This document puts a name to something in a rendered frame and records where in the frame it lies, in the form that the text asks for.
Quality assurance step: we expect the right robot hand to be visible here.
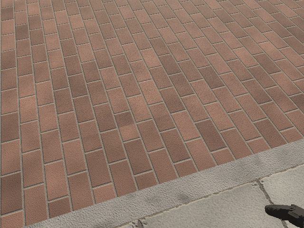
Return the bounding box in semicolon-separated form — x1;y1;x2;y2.
265;204;304;228

